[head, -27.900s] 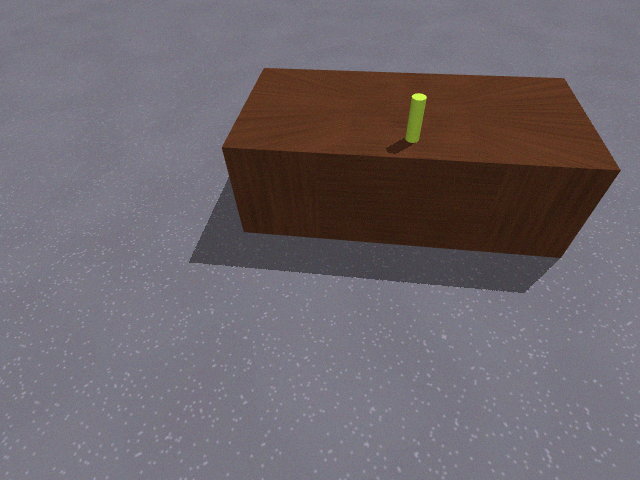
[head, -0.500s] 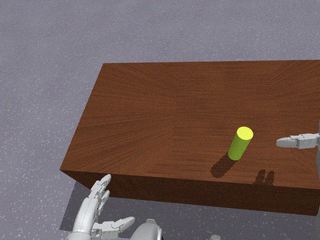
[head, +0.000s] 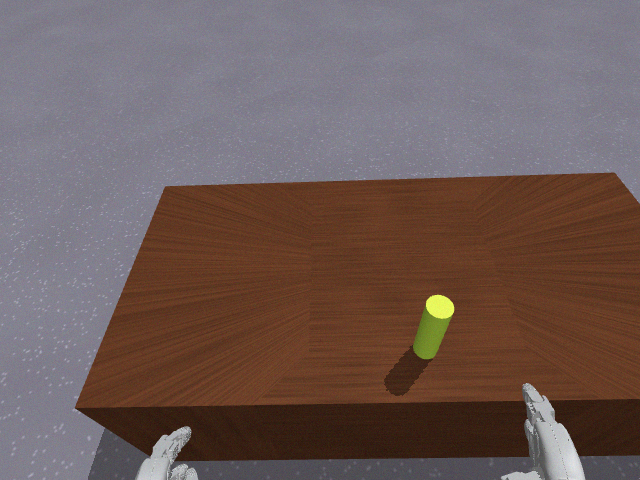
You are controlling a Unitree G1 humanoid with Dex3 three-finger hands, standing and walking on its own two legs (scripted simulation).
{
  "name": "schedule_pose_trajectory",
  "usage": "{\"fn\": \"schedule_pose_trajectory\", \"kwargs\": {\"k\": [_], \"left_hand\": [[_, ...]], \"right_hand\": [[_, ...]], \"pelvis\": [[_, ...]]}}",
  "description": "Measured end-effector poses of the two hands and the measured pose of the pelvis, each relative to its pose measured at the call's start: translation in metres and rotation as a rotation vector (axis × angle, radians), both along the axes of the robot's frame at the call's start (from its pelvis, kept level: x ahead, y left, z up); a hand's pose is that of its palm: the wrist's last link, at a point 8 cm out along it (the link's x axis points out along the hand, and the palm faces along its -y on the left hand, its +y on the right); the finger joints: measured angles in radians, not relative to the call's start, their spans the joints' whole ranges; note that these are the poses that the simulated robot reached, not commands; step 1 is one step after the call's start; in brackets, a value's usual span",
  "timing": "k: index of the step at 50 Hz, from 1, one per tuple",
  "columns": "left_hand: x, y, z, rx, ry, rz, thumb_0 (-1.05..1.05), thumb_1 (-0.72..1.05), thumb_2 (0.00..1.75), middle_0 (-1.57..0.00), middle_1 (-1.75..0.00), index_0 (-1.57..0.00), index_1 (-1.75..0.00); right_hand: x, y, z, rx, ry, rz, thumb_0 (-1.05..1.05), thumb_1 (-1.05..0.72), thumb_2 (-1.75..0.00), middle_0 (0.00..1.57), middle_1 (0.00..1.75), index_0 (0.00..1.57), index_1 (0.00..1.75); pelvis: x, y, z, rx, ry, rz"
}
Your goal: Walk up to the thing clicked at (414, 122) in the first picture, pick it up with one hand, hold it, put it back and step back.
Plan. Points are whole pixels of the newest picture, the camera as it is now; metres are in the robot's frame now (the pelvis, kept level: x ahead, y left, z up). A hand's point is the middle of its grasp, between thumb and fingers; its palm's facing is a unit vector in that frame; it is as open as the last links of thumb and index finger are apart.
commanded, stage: home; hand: right
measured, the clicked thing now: (431, 329) +0.44 -0.17 -0.20
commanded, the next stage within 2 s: none
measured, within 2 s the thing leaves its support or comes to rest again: neither
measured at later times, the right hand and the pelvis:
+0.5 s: hand out of the picture +0.13 -0.17 -0.07, palm faces +0.13 +0.95 -0.27, open 17.5 cm; pelvis -0.03 +0.02 -0.01, yaw -1 degrees
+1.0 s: hand out of the picture +0.14 -0.18 -0.07, palm faces +0.12 +0.95 -0.28, open 17.3 cm; pelvis -0.03 +0.00 -0.01, yaw +0 degrees
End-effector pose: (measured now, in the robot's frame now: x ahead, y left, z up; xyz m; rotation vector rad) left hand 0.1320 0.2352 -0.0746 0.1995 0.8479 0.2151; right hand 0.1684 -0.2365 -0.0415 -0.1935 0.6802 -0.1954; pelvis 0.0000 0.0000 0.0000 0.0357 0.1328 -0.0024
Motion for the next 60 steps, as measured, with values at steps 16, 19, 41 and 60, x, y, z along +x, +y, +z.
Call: {"fn": "schedule_pose_trajectory", "kwargs": {"k": [16,19,41,60], "left_hand": [[-0.002,0.010,0.006,0.043,-0.161,-0.031,0.01,0.90,0.90,-0.21,-0.30,-0.21,-0.30],[-0.002,0.012,0.009,0.050,-0.183,-0.034,0.01,0.90,0.90,-0.21,-0.31,-0.21,-0.30],[-0.015,0.009,0.003,0.069,-0.181,-0.031,0.01,0.90,0.90,-0.21,-0.31,-0.21,-0.31],[0.003,0.000,0.006,0.078,-0.194,-0.039,0.01,0.90,0.90,-0.21,-0.31,-0.21,-0.31]], "right_hand": [[-0.047,0.017,0.005,-0.045,0.022,-0.022,-0.01,0.55,-0.05,0.05,0.05,0.06,0.05],[-0.049,0.020,0.007,-0.043,0.010,-0.019,-0.01,0.55,-0.05,0.05,0.05,0.06,0.05],[-0.056,0.016,0.003,-0.042,0.038,-0.015,-0.01,0.52,-0.06,0.06,0.05,0.06,0.05],[-0.042,0.008,0.001,-0.033,0.059,-0.017,-0.01,0.52,-0.06,0.06,0.05,0.06,0.05]], "pelvis": [[-0.028,0.013,-0.005,-0.018,-0.036,-0.008],[-0.030,0.014,-0.005,-0.019,-0.040,-0.009],[-0.033,0.009,-0.008,-0.013,-0.037,-0.008],[-0.020,0.001,-0.008,-0.003,-0.023,-0.007]]}}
